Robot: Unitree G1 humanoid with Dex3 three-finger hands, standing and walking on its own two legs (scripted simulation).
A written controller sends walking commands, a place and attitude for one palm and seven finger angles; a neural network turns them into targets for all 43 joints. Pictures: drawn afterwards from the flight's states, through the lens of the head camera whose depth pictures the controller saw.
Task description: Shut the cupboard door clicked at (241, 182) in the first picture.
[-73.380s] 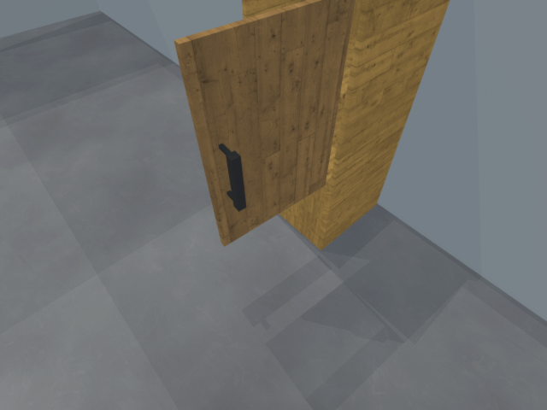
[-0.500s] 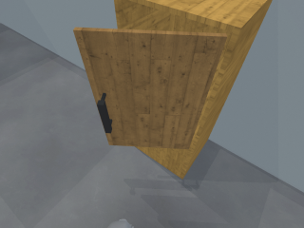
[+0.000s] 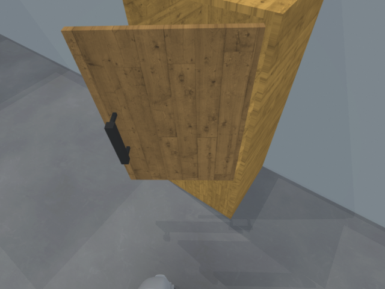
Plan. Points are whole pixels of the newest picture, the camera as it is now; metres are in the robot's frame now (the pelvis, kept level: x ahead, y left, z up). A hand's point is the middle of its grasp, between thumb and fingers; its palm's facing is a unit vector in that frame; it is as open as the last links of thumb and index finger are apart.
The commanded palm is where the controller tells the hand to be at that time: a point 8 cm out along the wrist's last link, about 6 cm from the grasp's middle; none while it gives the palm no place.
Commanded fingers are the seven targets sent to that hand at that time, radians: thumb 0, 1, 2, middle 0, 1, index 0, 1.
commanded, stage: come to a stop and stand still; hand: left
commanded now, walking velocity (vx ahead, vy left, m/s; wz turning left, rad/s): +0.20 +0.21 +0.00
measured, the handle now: (120, 139) +0.51 +0.25 -0.05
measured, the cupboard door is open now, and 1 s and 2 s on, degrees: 34 34 34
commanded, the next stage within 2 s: look again from close up in 0.76 s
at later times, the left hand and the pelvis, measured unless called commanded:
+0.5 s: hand out of the picture +0.00 +0.21 -0.17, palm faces +0.09 -0.98 -0.20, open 7.4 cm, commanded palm none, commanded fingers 0.00 0.90 0.90 -0.20 -0.30 -0.20 -0.30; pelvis +0.01 +0.03 +0.01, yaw +1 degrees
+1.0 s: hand out of the picture +0.00 +0.21 -0.16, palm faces +0.01 -0.98 -0.21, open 7.4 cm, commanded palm none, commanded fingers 0.00 0.90 0.90 -0.20 -0.30 -0.20 -0.30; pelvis +0.00 +0.04 +0.01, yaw +1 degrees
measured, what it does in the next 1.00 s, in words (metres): steps on the spot: left foot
